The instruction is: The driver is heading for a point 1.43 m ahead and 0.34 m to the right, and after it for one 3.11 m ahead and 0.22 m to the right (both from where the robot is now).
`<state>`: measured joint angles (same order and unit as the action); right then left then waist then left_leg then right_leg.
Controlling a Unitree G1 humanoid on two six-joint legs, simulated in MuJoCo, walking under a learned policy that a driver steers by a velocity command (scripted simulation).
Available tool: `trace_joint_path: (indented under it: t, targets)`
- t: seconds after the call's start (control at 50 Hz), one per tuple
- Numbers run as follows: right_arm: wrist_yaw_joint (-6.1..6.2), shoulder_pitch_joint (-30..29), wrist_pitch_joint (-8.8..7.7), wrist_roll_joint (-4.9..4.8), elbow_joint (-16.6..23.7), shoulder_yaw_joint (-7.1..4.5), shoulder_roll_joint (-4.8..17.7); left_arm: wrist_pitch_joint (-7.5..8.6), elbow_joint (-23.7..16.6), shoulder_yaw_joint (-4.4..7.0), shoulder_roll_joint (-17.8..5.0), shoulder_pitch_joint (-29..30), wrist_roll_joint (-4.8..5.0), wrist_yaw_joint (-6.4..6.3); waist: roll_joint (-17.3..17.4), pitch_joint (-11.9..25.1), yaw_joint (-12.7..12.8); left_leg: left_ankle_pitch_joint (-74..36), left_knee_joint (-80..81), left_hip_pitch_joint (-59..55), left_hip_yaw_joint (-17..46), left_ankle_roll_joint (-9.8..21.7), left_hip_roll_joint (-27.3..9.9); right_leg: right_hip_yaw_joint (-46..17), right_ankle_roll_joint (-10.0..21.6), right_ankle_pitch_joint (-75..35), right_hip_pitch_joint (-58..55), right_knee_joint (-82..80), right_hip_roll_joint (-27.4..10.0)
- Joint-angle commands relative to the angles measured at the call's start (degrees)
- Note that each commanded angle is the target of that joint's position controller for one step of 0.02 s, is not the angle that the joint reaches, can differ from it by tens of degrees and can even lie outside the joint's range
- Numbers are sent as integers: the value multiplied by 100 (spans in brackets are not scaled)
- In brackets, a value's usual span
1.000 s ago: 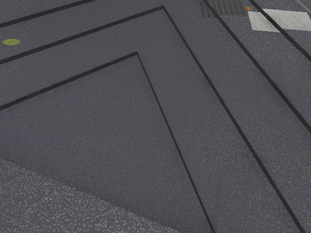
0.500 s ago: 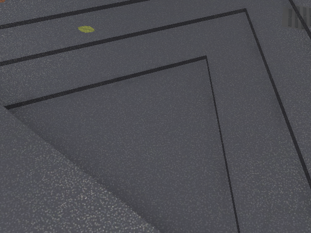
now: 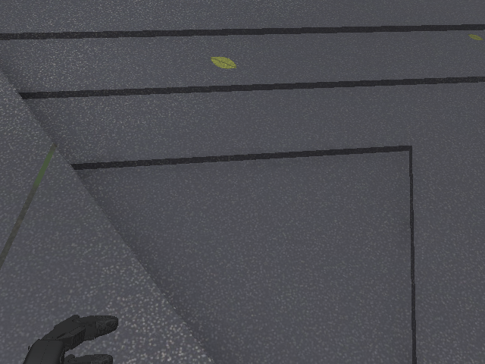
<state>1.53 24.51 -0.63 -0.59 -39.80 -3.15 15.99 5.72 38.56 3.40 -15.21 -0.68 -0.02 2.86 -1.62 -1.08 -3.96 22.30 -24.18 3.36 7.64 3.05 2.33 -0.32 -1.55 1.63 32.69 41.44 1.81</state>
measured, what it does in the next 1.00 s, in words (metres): walks ahead, turning right: right foot, then left foot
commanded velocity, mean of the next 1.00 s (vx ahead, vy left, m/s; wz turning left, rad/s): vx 0.49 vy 0.00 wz -0.32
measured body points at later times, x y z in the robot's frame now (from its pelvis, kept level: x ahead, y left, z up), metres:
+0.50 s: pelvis +0.25 +0.04 -0.01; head +0.28 +0.03 +0.44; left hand +0.24 +0.32 -0.13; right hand +0.49 -0.19 -0.06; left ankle +0.40 +0.15 -0.74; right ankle +0.11 -0.10 -0.74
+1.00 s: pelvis +0.47 +0.01 -0.04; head +0.48 +0.00 +0.40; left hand +0.75 +0.17 -0.13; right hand +0.37 -0.26 -0.16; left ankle +0.40 +0.16 -0.74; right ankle +0.53 -0.21 -0.72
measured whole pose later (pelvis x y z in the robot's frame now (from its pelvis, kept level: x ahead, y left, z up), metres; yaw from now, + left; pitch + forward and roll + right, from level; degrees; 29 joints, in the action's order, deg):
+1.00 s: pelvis +0.47 +0.01 -0.04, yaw -25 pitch +1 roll +1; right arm 3.3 23.7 -5.2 0.6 -43.3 -3.9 16.3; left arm -2.3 38.2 5.9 -17.6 -8.3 0.7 4.1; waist -1.2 0.0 -4.5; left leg 36.4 -45.3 9.0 -13.6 -1.7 -5.6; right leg -8.4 0.9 -14.2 39.9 48.3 -2.4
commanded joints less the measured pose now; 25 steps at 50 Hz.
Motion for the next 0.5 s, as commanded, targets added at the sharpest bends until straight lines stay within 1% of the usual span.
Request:
trace_joint_path:
  t: [0.02,0.04,0.06,0.08,0.1,0.12,0.14,0.16,0.18,0.2,0.22,0.24,0.26,0.28,0.3,0.32,0.34,0.38,0.4,0.42,0.44,0.46,0.48,0.5]
  targets:
    - [55,-739,-61,-79,647,-200,816,81,-262,335,-793,-598,78,-24,1028,237,873,-3876,-442,780,820,692,-898,285,167,474,-1775,-649,253]
    - [100,-802,-15,-138,579,-162,767,87,-238,372,-817,-1146,106,-19,1056,373,1232,-3763,-1409,618,747,474,-736,-140,427,448,-2200,-1843,-95]
    - [120,-412,6,43,643,-5,302,98,-173,410,-1252,-1891,-72,-25,20,1488,1185,-1964,-3099,1336,577,291,-434,-1514,878,341,-3899,-1407,-1296]
    - [123,678,-52,71,482,143,-304,110,-67,371,-1362,-2051,-75,30,-1523,1589,501,1580,-4881,2914,709,2,424,-3479,1508,-894,-4836,-1363,-2065]
    - [95,990,-144,-291,310,48,214,126,174,383,-1186,-2461,98,92,-1542,1567,592,1340,-5746,4123,765,-69,465,-5282,2286,1183,-4985,-2500,-2616]
    - [126,-99,-198,-340,441,-88,750,135,83,303,-829,-2043,165,49,-375,414,696,738,-6144,4639,517,-93,126,-4682,2250,1815,-4287,-2705,-2433]
    - [121,-939,-207,-182,647,-96,871,111,31,223,-664,-1679,138,8,193,-64,701,154,-6024,4624,259,-65,-157,-3816,2091,1430,-3493,-2698,-2195]
    - [93,-1180,-193,-22,721,-69,802,109,-26,134,-555,-1468,93,-13,284,-226,550,-181,-5757,4360,106,-106,-422,-3196,1996,933,-2883,-2798,-1830]
    - [39,-1135,-232,31,787,-64,721,97,-22,116,-538,-1341,49,-47,134,-169,379,-448,-5361,4072,59,-153,-588,-2846,1901,625,-2633,-2888,-1538]
    - [-15,-1053,-270,6,765,-55,632,84,-8,95,-478,-1347,62,-80,-17,-121,279,-623,-5002,3931,12,-188,-709,-2583,1830,479,-2584,-3007,-1291]
    - [-35,-1081,-302,8,766,-39,578,74,44,89,-462,-1436,81,-109,-106,-89,272,-729,-4654,3904,-83,-246,-763,-2357,1790,167,-2607,-3027,-1162]
    - [-39,-1201,-326,42,802,-15,524,58,101,92,-498,-1570,107,-142,-119,-69,298,-786,-4302,3933,-172,-324,-787,-2175,1794,-212,-2632,-3032,-1116]
    - [-46,-1394,-350,81,871,30,452,31,155,113,-583,-1705,127,-184,-133,-61,364,-908,-3853,3958,-261,-411,-794,-1980,1794,-560,-2651,-3039,-1095]
    - [-62,-1637,-370,108,941,92,349,-18,203,127,-634,-1798,142,-227,-146,-59,444,-1099,-3244,3852,-343,-482,-779,-1745,1738,-667,-2606,-3033,-1013]
    - [-87,-1917,-392,114,995,159,214,-68,240,140,-677,-1869,157,-264,-196,-66,556,-1386,-2627,3637,-432,-534,-710,-1566,1651,-668,-2501,-3009,-922]
    - [-109,-2140,-416,118,1008,201,132,-118,290,160,-773,-1932,172,-306,-259,-66,661,-1741,-2049,3323,-475,-574,-628,-1428,1575,-634,-2353,-2990,-854]
    - [-145,-2311,-443,93,1010,221,93,-164,324,179,-868,-2021,177,-327,-331,-54,758,-2012,-1627,3022,-546,-615,-508,-1354,1517,-540,-2242,-2920,-832]
    - [-215,-2585,-488,11,1026,204,166,-246,394,199,-970,-2263,215,-336,-421,-65,926,-2336,-1078,2602,-585,-648,-340,-1485,1462,-70,-2175,-2822,-920]
    - [-240,-2693,-507,-24,1062,174,239,-293,427,196,-978,-2368,227,-335,-463,-101,964,-2355,-841,2481,-549,-611,-293,-1632,1425,170,-2230,-2740,-989]
    - [-256,-2735,-530,-37,1083,125,336,-338,444,199,-977,-2427,238,-339,-500,-106,955,-2293,-604,2342,-497,-559,-254,-1795,1362,383,-2342,-2646,-1060]
    - [-290,-2691,-578,7,1119,92,385,-387,481,196,-983,-2484,253,-353,-536,-69,888,-2230,-496,2090,-467,-465,-204,-1946,1307,366,-2417,-2531,-1121]
    - [-294,-2473,-610,6,1079,21,496,-426,466,218,-1035,-2412,236,-367,-600,-19,711,-1975,-395,1794,-459,-354,-201,-1999,1208,332,-2460,-2329,-1136]
    - [-270,-1967,-632,21,968,-83,656,-439,420,217,-1014,-2327,210,-367,-569,205,415,-1728,-314,1147,-495,-201,-195,-1931,1069,21,-2395,-1866,-986]
    - [-257,-1246,-673,39,829,-179,791,-445,319,161,-851,-2179,128,-334,-467,724,-24,-1735,-386,102,-341,12,-458,-1759,923,-373,-2072,-939,-705]
Velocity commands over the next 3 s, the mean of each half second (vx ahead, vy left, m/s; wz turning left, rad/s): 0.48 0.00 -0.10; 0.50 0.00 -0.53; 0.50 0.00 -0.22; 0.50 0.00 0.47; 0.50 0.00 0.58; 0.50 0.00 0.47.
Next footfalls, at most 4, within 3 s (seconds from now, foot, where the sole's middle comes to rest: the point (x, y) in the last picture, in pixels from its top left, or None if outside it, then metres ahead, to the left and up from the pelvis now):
0.04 right None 0.15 -0.10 -0.77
0.52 left None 0.44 0.15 -0.77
1.18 right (303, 328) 0.63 -0.27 -0.95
1.64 left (275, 228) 1.02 -0.22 -0.95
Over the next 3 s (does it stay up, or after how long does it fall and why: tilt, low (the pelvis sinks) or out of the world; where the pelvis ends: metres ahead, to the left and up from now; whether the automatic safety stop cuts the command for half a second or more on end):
stays up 1.54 -0.30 -0.13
